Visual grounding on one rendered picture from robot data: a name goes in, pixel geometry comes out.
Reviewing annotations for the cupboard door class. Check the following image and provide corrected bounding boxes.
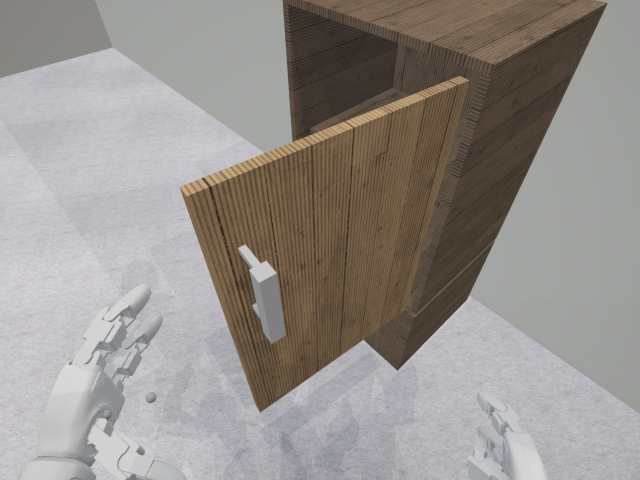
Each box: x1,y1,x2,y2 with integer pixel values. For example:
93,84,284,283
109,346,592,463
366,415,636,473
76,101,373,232
180,76,470,412

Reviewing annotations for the robot left forearm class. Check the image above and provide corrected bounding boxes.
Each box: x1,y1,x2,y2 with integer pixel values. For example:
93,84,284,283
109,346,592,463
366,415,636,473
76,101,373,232
18,457,96,480

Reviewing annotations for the handle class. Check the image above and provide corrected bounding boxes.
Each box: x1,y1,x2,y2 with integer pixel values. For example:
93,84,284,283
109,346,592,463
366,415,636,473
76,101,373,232
238,245,286,344

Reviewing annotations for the left robot hand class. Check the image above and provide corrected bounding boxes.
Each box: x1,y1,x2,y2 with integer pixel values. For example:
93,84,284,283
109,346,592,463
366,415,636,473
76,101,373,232
36,283,187,480

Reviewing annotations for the right robot hand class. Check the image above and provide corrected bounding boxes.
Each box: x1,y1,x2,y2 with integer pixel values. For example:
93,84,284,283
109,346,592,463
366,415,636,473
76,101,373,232
468,391,548,480

